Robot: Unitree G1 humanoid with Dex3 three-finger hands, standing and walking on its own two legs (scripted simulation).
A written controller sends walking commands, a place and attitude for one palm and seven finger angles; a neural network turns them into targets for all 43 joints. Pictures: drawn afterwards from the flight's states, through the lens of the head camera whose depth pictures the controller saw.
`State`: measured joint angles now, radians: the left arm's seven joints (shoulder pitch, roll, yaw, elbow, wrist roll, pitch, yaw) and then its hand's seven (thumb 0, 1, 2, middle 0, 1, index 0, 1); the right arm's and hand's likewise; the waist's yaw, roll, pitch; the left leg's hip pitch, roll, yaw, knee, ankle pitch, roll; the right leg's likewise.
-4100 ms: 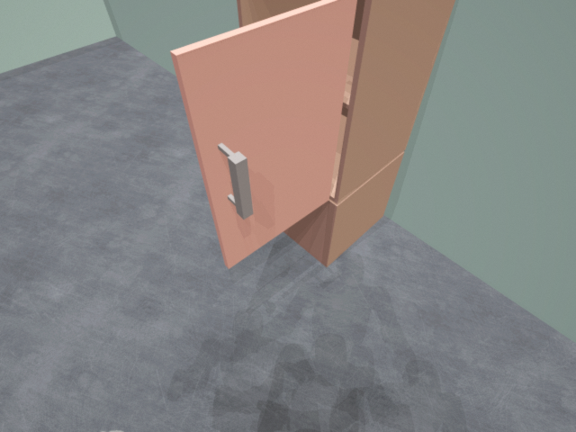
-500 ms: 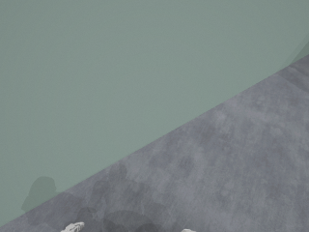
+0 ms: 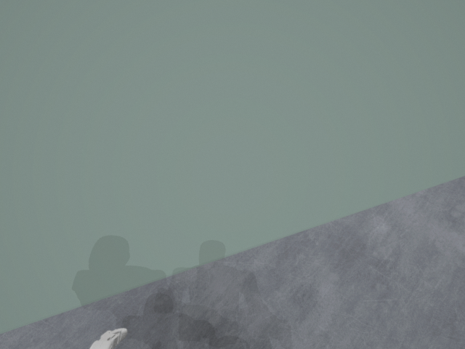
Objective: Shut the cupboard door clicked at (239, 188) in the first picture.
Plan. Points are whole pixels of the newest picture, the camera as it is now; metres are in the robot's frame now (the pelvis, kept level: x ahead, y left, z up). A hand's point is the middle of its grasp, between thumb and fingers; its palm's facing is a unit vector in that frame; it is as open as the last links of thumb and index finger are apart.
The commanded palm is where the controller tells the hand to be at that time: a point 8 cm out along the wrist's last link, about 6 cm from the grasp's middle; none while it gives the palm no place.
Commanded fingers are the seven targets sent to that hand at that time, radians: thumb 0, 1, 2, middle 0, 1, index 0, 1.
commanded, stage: turn to face it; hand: left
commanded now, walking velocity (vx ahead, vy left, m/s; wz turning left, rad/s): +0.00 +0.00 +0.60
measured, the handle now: out of the picture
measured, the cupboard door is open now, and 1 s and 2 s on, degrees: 87 87 87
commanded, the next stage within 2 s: none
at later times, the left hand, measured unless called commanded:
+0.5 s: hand out of the picture +0.04 +0.19 -0.16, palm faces +0.34 -0.90 -0.27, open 7.4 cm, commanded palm none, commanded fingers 0.00 0.90 0.90 -0.20 -0.30 -0.20 -0.30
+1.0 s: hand out of the picture +0.03 +0.14 -0.16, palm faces +0.60 -0.76 -0.25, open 7.4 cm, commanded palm none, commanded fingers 0.00 0.90 0.90 -0.20 -0.30 -0.20 -0.30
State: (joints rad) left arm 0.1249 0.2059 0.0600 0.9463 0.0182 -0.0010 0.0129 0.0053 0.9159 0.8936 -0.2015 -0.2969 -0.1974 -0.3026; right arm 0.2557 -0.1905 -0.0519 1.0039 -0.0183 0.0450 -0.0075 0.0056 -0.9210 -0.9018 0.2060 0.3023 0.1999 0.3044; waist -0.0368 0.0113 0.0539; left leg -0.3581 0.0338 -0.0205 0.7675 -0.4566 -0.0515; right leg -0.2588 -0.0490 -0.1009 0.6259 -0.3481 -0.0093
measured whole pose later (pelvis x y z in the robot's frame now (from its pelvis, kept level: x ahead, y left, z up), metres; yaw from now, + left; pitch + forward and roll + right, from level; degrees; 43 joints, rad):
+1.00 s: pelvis +0.07 -0.09 +0.01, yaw +37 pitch +0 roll +0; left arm 0.14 0.24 0.06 0.89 0.01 0.07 0.01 0.01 0.91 0.89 -0.20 -0.30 -0.20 -0.30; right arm 0.18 -0.22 -0.05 0.90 -0.03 0.04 0.00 0.00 -0.91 -0.90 0.20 0.30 0.20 0.30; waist -0.01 -0.02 0.11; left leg -0.32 0.02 -0.04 0.57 -0.26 -0.02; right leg -0.43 -0.06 -0.04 0.95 -0.50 0.08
